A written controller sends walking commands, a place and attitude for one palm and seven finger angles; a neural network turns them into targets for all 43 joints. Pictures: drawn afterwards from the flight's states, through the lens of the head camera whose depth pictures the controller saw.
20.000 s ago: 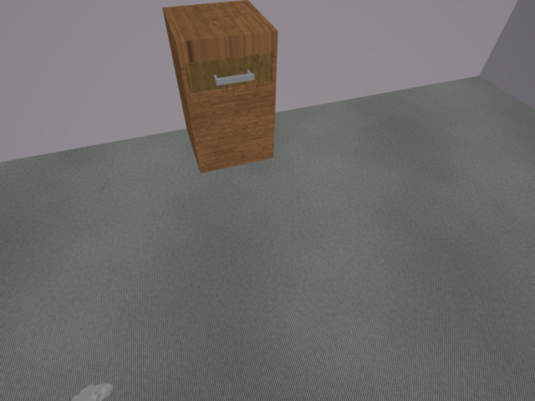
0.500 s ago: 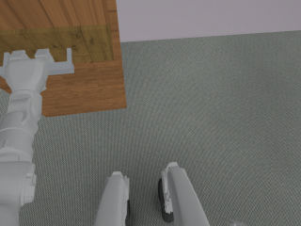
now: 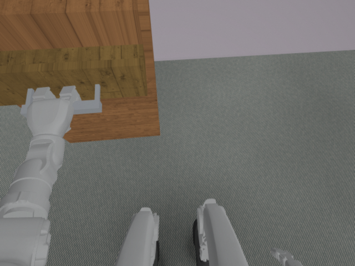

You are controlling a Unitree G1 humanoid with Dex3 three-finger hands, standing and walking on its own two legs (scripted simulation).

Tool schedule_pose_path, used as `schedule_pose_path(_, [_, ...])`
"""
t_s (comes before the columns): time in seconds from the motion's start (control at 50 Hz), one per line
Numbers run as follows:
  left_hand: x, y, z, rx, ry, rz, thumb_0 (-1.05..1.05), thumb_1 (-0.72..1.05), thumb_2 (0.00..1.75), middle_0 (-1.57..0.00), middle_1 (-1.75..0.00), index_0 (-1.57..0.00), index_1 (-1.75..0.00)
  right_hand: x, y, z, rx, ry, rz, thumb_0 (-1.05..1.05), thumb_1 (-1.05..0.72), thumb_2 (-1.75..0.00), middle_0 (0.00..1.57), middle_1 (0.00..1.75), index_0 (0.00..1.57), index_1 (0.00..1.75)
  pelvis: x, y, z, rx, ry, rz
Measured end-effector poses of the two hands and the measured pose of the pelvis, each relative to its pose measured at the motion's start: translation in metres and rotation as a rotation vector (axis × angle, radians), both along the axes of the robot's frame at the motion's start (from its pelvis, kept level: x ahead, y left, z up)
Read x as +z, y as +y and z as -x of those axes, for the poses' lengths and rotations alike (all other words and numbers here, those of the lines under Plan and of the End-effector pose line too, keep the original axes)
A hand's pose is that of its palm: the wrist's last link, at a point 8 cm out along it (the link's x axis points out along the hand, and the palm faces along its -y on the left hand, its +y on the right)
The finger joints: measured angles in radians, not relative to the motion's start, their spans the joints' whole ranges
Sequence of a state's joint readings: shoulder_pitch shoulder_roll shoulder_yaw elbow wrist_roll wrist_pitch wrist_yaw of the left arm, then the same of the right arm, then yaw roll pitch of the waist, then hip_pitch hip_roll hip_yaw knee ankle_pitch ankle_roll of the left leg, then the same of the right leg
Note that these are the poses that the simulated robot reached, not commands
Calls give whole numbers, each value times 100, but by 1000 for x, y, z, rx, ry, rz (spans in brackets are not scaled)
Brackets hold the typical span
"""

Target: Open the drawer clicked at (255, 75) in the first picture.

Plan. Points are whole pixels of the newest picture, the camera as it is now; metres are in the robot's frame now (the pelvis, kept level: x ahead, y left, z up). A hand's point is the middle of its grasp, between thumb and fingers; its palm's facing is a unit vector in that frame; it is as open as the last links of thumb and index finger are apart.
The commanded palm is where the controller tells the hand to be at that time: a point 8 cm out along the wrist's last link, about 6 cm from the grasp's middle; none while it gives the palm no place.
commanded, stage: pull the drawer open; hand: left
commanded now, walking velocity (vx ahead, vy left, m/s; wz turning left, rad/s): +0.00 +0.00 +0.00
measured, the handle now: (63, 100) +0.48 +0.28 -0.04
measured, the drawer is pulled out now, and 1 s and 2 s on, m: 0.05 0.16 0.28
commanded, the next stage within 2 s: none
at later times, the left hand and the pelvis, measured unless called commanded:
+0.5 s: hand (62, 141) +0.39 +0.27 -0.07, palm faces -0.03 -0.04 -1.00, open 5.5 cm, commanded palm +0.36 +0.27 -0.02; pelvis +0.00 +0.00 +0.00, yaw +0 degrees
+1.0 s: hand (60, 166) +0.33 +0.27 -0.07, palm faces -0.04 -0.04 -1.00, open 5.5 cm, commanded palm +0.30 +0.26 -0.02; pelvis +0.00 +0.00 +0.01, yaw +1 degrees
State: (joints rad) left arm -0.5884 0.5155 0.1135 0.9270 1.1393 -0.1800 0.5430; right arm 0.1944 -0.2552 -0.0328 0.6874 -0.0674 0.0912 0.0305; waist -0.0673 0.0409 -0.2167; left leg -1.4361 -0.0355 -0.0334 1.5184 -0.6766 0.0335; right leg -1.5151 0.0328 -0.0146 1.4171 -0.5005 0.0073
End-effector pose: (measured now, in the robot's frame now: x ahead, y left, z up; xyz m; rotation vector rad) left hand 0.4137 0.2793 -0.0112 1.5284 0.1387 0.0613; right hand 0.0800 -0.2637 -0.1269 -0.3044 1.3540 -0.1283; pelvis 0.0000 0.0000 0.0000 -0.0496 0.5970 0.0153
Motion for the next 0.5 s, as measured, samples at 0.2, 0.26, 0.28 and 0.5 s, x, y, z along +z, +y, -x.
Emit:
schedule_pose_path(0.2, [-1,-2,22,-3,-18,7,1,72,80,-33,-135,-41,-135,-2,-2,-20,21,-58,-9,0,-90,-90,20,30,20,30,0,-2,1,-4,-13,-10])
schedule_pose_path(0.26, [-1,-3,27,-3,-23,6,1,72,81,-33,-135,-41,-135,-3,-1,-23,26,-65,-13,0,-90,-90,20,30,20,30,0,-2,2,-4,-16,-13])
schedule_pose_path(0.28, [-2,-3,29,-3,-24,6,1,72,81,-33,-135,-41,-135,-4,-1,-23,28,-67,-14,0,-90,-90,20,30,20,30,-1,-2,2,-4,-17,-14])
schedule_pose_path(0.5, [-1,-5,44,0,-21,1,1,72,82,-33,-135,-40,-135,-5,2,-22,18,-78,-28,0,-90,-90,20,30,20,30,0,-2,4,-5,-26,-20])
